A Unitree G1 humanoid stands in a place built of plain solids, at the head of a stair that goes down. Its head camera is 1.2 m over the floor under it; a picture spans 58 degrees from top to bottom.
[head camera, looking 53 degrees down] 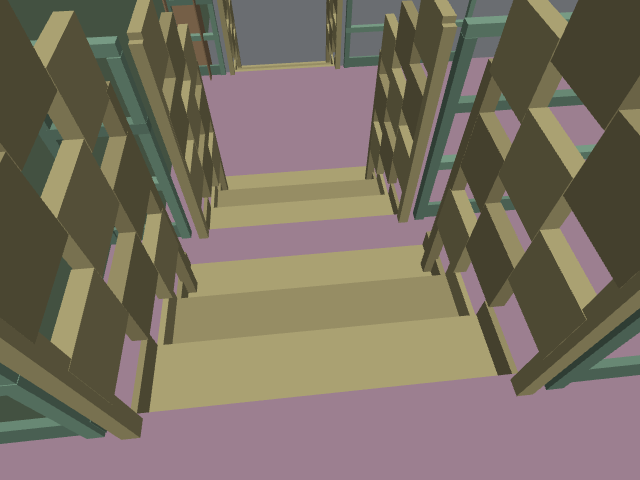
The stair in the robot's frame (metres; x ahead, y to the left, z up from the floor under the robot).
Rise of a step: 0.15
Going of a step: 0.26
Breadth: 1.12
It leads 6 degrees to the left of straight ahead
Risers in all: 4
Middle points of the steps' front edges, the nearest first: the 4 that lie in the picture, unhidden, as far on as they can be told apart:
0.38 -0.03 0.00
0.64 0.00 -0.15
0.90 0.03 -0.29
1.16 0.05 -0.44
